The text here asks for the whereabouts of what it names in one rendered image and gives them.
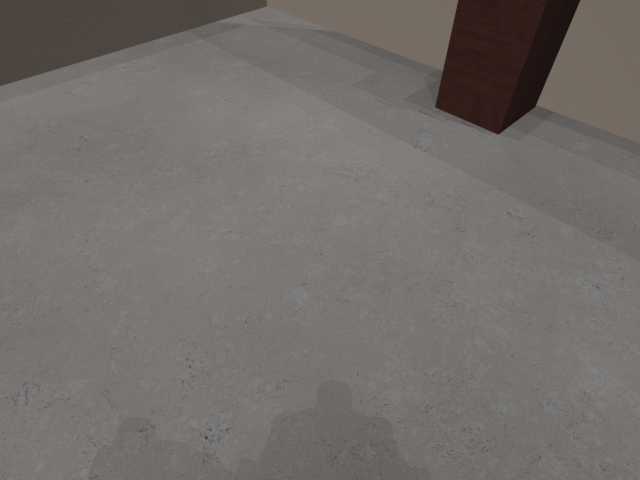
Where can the cabinet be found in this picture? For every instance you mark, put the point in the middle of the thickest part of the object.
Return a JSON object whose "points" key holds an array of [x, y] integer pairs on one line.
{"points": [[499, 57]]}

